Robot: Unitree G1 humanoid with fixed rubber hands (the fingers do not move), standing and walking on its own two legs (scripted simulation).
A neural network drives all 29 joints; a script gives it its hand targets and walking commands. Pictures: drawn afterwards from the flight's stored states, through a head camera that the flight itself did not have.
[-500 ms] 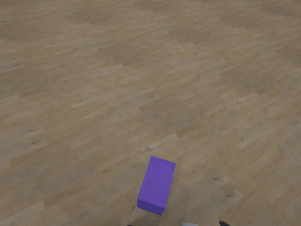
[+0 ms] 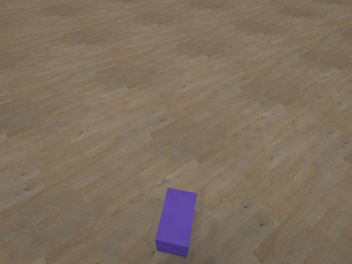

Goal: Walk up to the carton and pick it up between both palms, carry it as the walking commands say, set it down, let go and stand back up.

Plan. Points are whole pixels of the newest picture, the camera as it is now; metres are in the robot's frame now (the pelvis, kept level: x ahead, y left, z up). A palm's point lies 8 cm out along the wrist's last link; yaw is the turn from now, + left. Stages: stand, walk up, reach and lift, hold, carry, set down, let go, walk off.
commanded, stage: walk up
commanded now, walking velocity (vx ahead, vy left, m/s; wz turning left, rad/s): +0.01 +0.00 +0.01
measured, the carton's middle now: (176, 222) +0.42 -0.03 -0.67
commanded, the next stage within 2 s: none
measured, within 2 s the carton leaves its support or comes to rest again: neither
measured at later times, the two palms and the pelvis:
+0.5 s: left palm out of the picture +0.01 +0.33 -0.14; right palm out of the picture +0.04 -0.19 -0.15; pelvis +0.01 +0.07 -0.01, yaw -7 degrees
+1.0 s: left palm out of the picture +0.05 +0.28 -0.12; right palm out of the picture -0.06 -0.21 -0.16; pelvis -0.05 +0.05 +0.00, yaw -15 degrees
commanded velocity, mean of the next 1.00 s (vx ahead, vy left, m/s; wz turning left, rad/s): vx -0.11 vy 0.00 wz -0.22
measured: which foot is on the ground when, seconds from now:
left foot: down 0.00-0.16, up 0.18-0.48, down 0.50-0.90, up 0.92-1.00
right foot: down 0.00-0.50, up 0.52-0.88, down 0.90-1.00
